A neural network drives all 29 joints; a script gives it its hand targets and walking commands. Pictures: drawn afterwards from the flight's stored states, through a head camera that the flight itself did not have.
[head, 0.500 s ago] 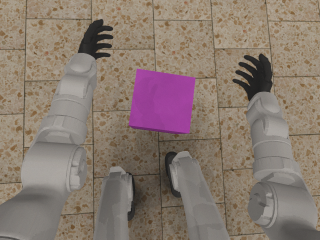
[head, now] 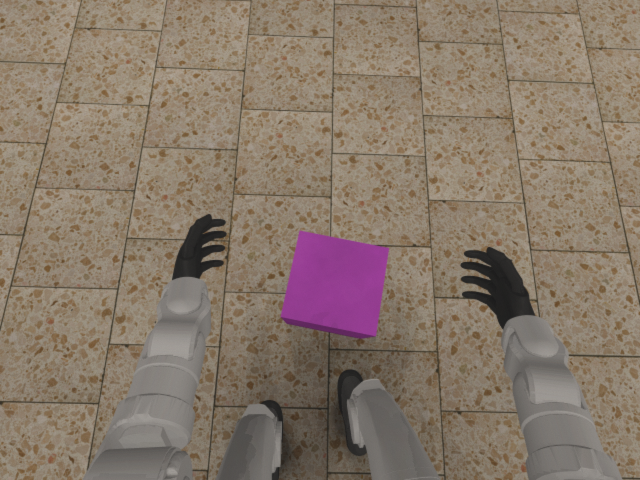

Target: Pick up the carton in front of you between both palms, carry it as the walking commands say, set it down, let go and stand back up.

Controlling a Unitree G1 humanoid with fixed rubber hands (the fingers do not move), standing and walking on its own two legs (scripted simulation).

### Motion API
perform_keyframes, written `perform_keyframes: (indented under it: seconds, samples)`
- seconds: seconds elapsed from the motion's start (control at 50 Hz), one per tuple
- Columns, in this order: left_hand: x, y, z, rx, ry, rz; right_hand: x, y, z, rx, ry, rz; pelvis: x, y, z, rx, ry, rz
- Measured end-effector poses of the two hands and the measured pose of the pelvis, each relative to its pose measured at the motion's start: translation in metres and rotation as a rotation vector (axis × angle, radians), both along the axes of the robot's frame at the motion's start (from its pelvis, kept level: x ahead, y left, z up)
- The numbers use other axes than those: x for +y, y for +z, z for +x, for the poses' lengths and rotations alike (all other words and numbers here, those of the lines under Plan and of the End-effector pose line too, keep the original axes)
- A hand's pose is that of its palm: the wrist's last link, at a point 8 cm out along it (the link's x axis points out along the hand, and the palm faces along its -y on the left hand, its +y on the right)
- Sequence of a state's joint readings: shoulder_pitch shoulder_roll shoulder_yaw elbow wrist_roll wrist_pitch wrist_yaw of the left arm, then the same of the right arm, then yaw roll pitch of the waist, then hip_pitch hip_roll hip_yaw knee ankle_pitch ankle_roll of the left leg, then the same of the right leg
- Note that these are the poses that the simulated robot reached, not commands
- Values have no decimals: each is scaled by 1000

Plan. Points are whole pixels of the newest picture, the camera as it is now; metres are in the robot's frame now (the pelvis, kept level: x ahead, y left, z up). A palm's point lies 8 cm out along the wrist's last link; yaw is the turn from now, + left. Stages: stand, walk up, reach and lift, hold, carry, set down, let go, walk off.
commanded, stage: let go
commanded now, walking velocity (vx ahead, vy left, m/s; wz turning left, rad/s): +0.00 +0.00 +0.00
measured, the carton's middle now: (332, 289) +0.41 -0.07 -0.58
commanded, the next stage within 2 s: stand in 1.00 s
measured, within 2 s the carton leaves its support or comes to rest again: neither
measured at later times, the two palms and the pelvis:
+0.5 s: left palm (83, 381) +0.26 +0.22 -0.01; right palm (549, 395) +0.20 -0.23 +0.00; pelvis +0.06 +0.01 +0.07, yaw -2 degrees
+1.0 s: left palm (48, 434) +0.22 +0.25 +0.00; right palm (552, 398) +0.20 -0.22 +0.01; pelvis +0.05 +0.02 +0.07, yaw -3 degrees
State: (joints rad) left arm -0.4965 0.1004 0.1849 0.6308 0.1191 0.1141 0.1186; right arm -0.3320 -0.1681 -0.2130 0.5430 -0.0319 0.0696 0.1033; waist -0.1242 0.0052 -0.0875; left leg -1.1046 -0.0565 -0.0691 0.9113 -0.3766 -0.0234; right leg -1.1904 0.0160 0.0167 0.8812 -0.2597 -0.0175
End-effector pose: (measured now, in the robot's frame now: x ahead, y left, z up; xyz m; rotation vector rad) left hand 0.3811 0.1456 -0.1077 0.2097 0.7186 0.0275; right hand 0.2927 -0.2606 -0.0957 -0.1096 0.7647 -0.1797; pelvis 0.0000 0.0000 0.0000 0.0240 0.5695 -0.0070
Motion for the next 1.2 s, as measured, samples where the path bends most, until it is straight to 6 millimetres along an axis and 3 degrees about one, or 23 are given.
perform_keyframes:
  seconds: [0.14, 0.3, 0.44, 0.64, 0.78, 1.04, 1.2]
  samples:
    - [13, 35, -34, 4, 13, -5, -1, 38, -32, 27, 64, -1, -8, 27, 20, -148, -7, -5]
    - [35, 62, -69, 28, -12, -7, 12, 75, -73, 36, 44, 4, -8, 50, 44, -297, -18, -18]
    - [63, 85, -102, 40, -9, -7, 28, 95, -89, 40, 44, 4, 5, 64, 57, -420, -26, -38]
    - [111, 110, -145, 64, 20, 9, 51, 98, -79, 23, 76, 0, 29, 71, 63, -558, -31, -55]
    - [117, 112, -157, 70, 27, -8, 57, 99, -80, 40, 86, -15, 35, 70, 60, -616, -29, -55]
    - [98, 107, -161, 63, 28, 16, 32, 99, -92, 72, 45, -71, 20, 66, 52, -632, -36, -52]
    - [139, 99, -191, 171, 81, 191, -6, 76, -106, 111, 55, -149, 10, 64, 52, -581, -20, -39]
